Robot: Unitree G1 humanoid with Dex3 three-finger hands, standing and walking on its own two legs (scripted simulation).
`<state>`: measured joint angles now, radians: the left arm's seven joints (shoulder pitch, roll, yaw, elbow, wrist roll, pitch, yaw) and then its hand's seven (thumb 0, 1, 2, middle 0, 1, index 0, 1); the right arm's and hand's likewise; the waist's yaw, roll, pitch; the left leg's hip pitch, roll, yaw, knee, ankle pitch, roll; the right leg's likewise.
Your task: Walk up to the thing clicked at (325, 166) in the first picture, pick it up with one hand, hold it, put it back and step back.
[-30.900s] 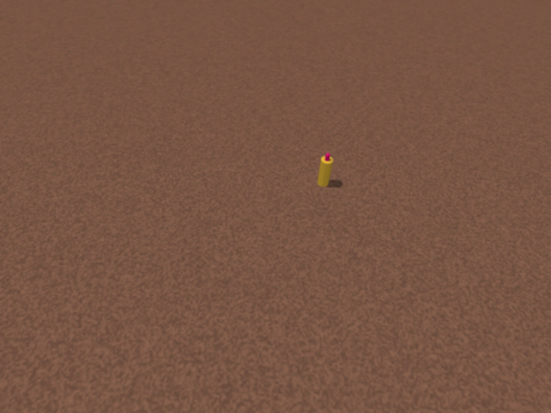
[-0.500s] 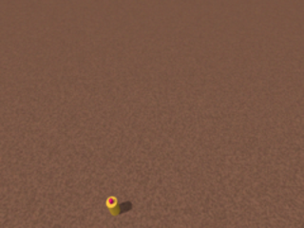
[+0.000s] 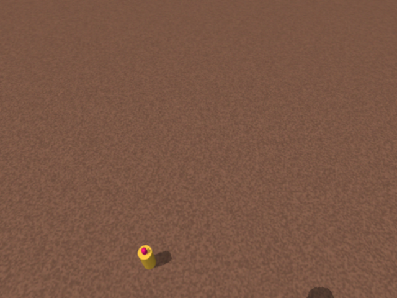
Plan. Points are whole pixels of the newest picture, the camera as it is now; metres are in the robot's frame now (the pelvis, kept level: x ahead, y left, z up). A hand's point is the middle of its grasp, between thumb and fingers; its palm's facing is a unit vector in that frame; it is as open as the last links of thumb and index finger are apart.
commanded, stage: step back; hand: left
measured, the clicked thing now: (146, 256) +0.40 +0.21 -0.68
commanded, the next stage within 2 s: none
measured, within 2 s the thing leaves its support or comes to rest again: neither
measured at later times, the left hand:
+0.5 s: hand out of the picture +0.06 +0.30 -0.18, palm faces +0.00 -0.92 -0.38, open 7.4 cm
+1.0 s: hand out of the picture -0.07 +0.29 -0.16, palm faces -0.06 -0.91 -0.40, open 7.4 cm
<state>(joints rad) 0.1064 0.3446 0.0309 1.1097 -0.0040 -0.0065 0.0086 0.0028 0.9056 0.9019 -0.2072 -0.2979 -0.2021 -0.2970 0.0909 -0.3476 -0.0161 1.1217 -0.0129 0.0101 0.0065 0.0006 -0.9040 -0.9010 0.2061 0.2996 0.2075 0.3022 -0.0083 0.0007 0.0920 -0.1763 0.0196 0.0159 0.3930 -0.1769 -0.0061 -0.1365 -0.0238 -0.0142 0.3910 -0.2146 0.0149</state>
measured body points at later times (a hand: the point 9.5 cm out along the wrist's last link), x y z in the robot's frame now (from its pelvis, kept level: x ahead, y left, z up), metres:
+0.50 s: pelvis -0.09 +0.03 -0.03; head -0.02 +0.05 +0.41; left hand +0.05 +0.34 -0.15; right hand -0.01 -0.30 -0.15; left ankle -0.13 +0.13 -0.75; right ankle +0.00 -0.13 -0.74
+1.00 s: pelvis -0.18 +0.03 -0.02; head -0.12 +0.01 +0.43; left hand -0.06 +0.33 -0.13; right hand -0.07 -0.28 -0.15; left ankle -0.19 +0.15 -0.69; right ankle -0.16 -0.07 -0.74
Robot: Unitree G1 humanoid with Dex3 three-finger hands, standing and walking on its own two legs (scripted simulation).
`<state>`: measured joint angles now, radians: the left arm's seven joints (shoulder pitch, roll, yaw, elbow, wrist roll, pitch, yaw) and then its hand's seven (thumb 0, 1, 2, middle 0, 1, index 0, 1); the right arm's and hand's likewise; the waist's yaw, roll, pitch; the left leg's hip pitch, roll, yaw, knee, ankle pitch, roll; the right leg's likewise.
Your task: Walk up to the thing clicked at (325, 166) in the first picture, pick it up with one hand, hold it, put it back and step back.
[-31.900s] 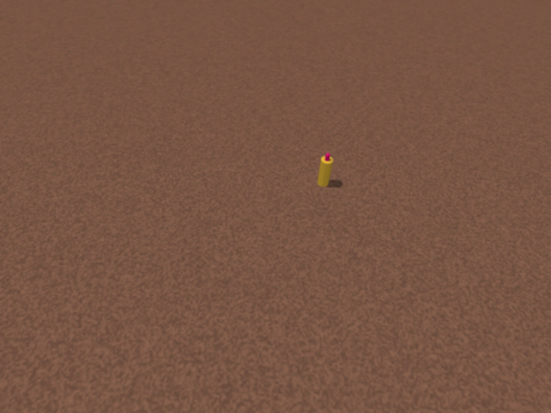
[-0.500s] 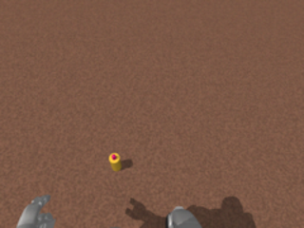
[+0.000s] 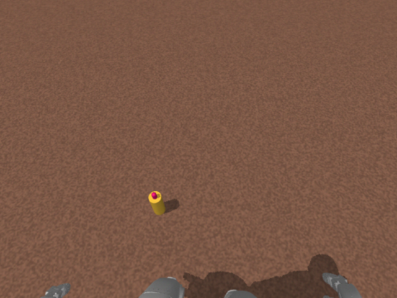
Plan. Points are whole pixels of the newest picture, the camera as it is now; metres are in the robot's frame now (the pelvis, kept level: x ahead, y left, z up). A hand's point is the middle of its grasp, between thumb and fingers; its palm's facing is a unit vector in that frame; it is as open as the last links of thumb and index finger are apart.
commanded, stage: step back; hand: left
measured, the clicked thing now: (156, 202) +0.57 +0.22 -0.66
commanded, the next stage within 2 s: none
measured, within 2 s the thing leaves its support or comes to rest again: neither
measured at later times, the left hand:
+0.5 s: hand out of the picture -0.07 +0.29 -0.15, palm faces +0.02 -0.93 -0.37, open 7.4 cm
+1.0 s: hand out of the picture -0.19 +0.23 -0.14, palm faces +0.04 -0.90 -0.43, open 7.4 cm
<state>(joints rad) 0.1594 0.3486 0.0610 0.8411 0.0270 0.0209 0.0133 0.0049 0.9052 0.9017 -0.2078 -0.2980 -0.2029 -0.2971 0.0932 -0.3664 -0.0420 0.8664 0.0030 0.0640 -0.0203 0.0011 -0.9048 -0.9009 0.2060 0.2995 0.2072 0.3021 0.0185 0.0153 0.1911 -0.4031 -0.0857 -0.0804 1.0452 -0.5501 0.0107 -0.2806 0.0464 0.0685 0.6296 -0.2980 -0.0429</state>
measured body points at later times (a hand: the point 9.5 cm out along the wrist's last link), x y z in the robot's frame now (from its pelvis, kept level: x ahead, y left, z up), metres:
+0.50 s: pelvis -0.15 +0.01 +0.01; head -0.09 +0.04 +0.45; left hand -0.07 +0.34 -0.13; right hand -0.03 -0.30 -0.09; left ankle -0.09 +0.13 -0.73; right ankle -0.19 -0.15 -0.63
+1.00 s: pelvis -0.31 -0.04 -0.01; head -0.25 -0.05 +0.43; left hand -0.19 +0.28 -0.11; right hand -0.24 -0.36 -0.14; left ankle -0.35 +0.08 -0.73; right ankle -0.24 -0.15 -0.73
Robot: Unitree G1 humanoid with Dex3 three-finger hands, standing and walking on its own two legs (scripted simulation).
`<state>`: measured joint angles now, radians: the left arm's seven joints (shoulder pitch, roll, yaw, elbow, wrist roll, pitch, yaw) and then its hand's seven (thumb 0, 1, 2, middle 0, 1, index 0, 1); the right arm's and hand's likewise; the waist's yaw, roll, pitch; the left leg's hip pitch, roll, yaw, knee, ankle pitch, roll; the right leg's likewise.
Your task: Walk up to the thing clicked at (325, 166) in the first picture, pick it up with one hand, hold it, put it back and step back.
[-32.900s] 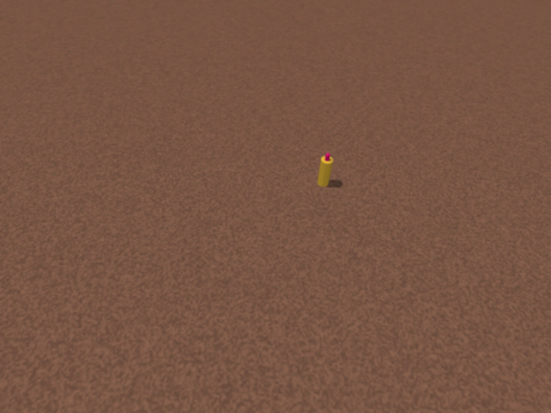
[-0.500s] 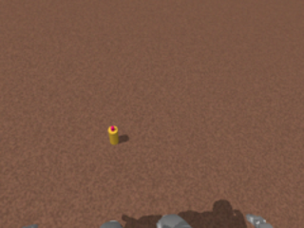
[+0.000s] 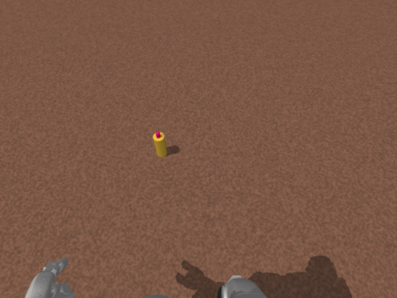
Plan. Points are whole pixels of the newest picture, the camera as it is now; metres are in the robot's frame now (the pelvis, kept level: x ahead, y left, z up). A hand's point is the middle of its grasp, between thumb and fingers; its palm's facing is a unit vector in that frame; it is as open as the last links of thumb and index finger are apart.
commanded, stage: step back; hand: left
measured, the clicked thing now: (159, 143) +0.90 +0.20 -0.65
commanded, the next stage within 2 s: stand in 1.34 s
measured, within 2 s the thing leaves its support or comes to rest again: neither
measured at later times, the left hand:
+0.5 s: hand out of the picture -0.09 +0.23 -0.13, palm faces -0.03 -0.91 -0.42, open 7.4 cm
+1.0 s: hand out of the picture -0.03 +0.25 -0.13, palm faces +0.00 -0.92 -0.40, open 7.4 cm
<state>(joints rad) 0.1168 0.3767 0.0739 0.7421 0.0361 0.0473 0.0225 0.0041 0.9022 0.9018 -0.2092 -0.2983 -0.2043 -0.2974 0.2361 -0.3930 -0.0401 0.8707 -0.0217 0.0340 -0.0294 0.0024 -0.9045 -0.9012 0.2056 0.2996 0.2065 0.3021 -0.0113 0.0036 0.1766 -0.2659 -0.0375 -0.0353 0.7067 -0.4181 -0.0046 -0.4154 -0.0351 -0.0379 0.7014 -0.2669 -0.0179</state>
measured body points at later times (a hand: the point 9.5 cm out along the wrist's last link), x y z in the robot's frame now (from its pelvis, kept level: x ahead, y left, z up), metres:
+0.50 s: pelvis -0.13 -0.04 +0.01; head -0.12 -0.06 +0.46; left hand -0.08 +0.28 -0.10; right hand -0.05 -0.36 -0.12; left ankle -0.09 +0.11 -0.68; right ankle -0.16 -0.15 -0.72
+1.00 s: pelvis -0.12 -0.03 +0.01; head -0.11 -0.03 +0.45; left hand -0.03 +0.29 -0.11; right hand -0.07 -0.34 -0.12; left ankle -0.14 +0.11 -0.72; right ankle -0.06 -0.14 -0.72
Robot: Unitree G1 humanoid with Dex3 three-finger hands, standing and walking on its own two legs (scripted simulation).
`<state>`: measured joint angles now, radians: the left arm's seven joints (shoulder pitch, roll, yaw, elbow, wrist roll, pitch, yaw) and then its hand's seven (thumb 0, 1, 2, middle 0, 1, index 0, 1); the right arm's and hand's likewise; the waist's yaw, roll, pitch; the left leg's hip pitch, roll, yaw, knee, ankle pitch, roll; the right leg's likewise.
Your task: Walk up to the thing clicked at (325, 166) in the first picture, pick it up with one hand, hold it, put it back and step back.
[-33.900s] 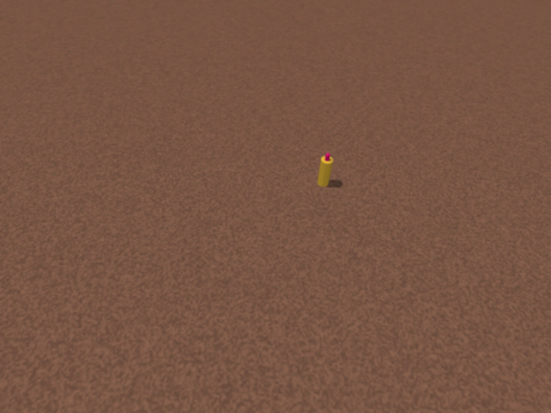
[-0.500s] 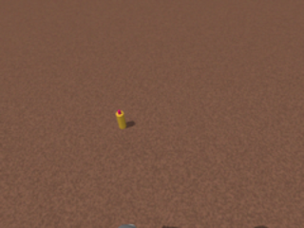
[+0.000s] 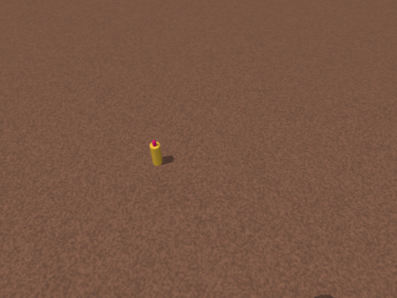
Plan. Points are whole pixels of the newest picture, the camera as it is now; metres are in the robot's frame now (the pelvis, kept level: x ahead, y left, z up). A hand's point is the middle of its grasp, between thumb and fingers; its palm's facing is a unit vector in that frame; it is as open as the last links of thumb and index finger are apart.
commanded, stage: step back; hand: left
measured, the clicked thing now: (155, 151) +1.02 +0.23 -0.66
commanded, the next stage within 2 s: stand in 0.34 s
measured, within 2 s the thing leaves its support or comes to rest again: neither
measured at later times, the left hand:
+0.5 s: hand out of the picture +0.13 +0.28 -0.14, palm faces +0.01 -0.94 -0.33, open 7.4 cm
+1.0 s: hand out of the picture +0.09 +0.26 -0.13, palm faces +0.00 -0.94 -0.35, open 7.4 cm
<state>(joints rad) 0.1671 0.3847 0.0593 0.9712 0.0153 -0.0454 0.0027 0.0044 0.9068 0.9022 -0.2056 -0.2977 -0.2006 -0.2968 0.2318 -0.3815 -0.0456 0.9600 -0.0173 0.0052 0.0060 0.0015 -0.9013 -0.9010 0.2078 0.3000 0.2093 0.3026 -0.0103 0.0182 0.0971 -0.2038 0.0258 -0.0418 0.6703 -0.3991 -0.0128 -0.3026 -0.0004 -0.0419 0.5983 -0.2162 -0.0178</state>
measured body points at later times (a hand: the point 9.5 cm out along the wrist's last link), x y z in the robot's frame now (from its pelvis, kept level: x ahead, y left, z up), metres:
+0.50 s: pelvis +0.03 +0.02 +0.02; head +0.06 +0.04 +0.46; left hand +0.13 +0.33 -0.12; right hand +0.12 -0.27 -0.11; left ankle +0.00 +0.14 -0.72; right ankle +0.06 -0.12 -0.72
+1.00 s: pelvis +0.02 +0.00 +0.03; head +0.03 +0.00 +0.47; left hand +0.09 +0.31 -0.10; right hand +0.11 -0.29 -0.11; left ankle +0.00 +0.14 -0.72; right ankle +0.06 -0.12 -0.72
